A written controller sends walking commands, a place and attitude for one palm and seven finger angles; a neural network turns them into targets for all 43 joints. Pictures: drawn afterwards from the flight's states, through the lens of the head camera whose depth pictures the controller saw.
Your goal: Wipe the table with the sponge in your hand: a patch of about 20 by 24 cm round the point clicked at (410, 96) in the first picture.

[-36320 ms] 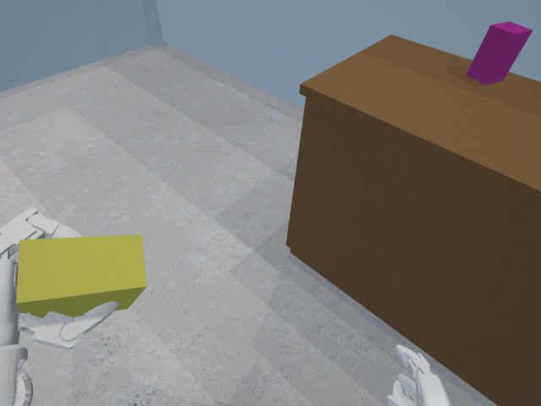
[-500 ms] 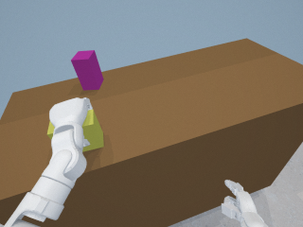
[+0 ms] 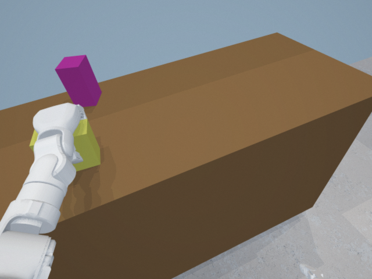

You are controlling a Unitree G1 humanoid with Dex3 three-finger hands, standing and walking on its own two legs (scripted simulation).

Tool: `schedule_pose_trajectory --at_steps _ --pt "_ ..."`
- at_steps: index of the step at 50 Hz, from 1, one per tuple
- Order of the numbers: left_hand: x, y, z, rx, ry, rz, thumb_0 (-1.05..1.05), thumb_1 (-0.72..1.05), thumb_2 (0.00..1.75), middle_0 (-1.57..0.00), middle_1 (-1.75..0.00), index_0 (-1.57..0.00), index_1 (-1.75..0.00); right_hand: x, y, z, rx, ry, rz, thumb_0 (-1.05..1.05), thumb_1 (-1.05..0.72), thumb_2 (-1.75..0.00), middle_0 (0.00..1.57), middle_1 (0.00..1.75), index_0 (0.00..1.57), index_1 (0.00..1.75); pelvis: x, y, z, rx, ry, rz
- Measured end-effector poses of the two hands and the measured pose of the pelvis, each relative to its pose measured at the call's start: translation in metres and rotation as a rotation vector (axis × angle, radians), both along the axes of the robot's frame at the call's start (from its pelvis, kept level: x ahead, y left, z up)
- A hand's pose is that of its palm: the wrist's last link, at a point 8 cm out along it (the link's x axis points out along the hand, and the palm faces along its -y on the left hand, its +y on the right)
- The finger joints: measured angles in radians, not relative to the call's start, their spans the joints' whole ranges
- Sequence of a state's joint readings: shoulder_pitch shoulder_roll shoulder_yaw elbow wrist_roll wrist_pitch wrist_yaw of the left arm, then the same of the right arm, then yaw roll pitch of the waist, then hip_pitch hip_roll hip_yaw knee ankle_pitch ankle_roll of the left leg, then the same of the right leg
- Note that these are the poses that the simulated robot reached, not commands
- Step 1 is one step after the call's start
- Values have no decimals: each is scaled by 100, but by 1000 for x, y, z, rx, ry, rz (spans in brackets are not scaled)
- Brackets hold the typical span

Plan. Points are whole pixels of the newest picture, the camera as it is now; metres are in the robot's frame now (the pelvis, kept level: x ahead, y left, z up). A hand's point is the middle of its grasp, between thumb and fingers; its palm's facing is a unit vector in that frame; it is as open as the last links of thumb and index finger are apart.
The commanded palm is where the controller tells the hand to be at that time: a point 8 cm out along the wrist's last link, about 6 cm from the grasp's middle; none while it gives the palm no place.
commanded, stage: wipe forward along the third lane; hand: left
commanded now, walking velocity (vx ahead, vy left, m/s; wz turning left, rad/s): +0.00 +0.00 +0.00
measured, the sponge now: (72, 153) +0.37 +0.30 +0.10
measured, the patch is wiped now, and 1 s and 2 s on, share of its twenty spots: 0.90 1.00 1.00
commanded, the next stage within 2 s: wipe back along the third lane in 0.78 s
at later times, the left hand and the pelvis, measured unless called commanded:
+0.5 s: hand (63, 124) +0.43 +0.33 +0.14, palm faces -0.07 +0.01 -1.00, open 9.8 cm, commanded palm +0.41 +0.32 +0.15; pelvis +0.00 +0.02 +0.00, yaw +0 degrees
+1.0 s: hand (64, 116) +0.46 +0.34 +0.14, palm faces -0.04 +0.01 -1.00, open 9.8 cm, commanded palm +0.43 +0.33 +0.15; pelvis +0.02 +0.06 +0.00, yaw -1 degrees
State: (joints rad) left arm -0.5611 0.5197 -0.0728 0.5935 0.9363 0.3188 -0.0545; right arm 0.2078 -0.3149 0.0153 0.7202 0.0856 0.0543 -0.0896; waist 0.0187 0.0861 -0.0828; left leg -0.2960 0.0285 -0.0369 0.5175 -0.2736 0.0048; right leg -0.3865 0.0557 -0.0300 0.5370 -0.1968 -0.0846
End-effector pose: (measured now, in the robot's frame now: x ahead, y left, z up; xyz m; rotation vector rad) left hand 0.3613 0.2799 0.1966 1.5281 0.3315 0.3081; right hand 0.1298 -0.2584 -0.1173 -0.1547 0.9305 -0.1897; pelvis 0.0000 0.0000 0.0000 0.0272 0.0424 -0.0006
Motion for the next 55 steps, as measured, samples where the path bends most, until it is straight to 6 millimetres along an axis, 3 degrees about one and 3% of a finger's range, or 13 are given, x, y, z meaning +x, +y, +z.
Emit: schedule_pose_trajectory --at_steps 16,28,46,55 --pt "31 25 3 12 49 16 2 -53 108 -76 -138 -80 -135 -19 6 0 -11 40 -39 1 -90 -90 20 30 20 30 -4 9 -1 -7 51 -3" --pt "53 39 1 30 54 -12 2 -54 108 -77 -137 -80 -135 -32 24 -5 -12 121 -50 1 -90 -90 20 30 20 30 4 28 1 -18 89 -3" --pt "84 55 0 19 44 -3 2 -54 109 -77 -137 -81 -135 -17 57 2 -15 128 -39 1 -90 -90 20 30 20 30 15 55 3 -27 119 -6" --pt "76 53 -3 34 -17 -14 1 -53 109 -75 -139 -79 -138 -3 68 2 12 126 -29 1 -90 -90 20 30 20 30 27 63 5 -32 105 -13"
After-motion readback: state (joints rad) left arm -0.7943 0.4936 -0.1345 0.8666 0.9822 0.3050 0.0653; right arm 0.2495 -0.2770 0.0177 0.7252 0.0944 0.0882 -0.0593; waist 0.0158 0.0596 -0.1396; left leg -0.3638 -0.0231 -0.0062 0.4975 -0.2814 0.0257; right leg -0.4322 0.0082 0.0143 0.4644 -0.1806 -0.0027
